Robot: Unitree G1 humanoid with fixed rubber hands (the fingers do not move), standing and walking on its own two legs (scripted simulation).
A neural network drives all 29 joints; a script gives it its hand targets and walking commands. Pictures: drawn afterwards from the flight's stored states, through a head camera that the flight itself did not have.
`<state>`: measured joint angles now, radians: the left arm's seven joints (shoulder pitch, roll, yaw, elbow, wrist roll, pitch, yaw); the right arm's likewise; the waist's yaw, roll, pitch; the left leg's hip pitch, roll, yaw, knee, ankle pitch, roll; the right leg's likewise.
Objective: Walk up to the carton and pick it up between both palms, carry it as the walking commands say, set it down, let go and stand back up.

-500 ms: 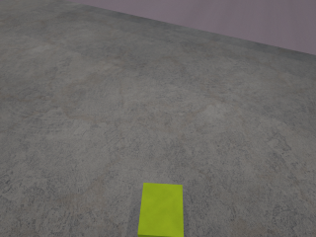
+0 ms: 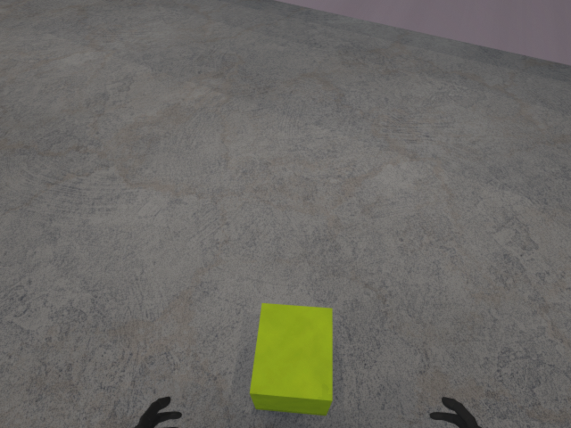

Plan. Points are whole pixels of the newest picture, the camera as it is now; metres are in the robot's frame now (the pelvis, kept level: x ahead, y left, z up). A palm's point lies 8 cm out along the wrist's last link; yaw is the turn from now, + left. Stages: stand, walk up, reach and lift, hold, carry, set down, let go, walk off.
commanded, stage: reach and lift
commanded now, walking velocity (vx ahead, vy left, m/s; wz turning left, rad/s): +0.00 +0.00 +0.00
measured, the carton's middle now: (293, 359) +0.42 +0.00 -0.65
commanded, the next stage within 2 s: none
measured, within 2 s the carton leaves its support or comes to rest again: neither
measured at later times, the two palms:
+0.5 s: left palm out of the picture +0.17 +0.21 -0.15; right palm out of the picture +0.17 -0.22 -0.14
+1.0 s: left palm (194, 342) +0.31 +0.19 -0.17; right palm (418, 346) +0.30 -0.21 -0.17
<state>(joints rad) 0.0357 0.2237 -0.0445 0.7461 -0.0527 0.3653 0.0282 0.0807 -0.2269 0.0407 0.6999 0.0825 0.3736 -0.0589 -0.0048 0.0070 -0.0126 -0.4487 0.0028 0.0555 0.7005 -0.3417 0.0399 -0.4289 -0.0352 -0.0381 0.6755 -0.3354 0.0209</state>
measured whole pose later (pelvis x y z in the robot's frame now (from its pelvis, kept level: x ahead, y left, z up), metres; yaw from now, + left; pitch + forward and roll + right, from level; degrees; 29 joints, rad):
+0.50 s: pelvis -0.03 -0.02 -0.04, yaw +1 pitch +15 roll -1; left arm -0.03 0.19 0.09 0.43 0.04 0.47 -0.07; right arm 0.01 -0.11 -0.06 0.38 0.01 0.48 -0.03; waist -0.03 0.00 0.01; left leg -0.84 0.00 0.00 0.99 -0.40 0.01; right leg -0.81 0.00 -0.02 0.97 -0.41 0.01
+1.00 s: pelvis -0.08 -0.01 -0.08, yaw +1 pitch +23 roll +0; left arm -0.75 0.24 0.17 0.85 -0.01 0.38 -0.02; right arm -0.68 -0.15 -0.20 0.73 0.04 0.39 -0.09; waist -0.03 -0.01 0.05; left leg -1.17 -0.01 0.01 1.11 -0.34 0.02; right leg -1.16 0.00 0.00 1.12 -0.36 0.01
